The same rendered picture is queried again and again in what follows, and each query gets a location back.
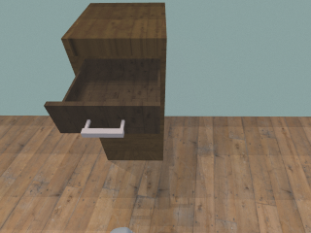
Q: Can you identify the drawer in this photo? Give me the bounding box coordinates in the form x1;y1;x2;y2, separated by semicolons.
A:
44;58;160;134

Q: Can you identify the handle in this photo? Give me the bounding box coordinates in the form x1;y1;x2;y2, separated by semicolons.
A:
81;119;125;138

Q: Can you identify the cabinet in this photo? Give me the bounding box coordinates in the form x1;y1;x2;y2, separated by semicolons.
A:
61;2;167;161

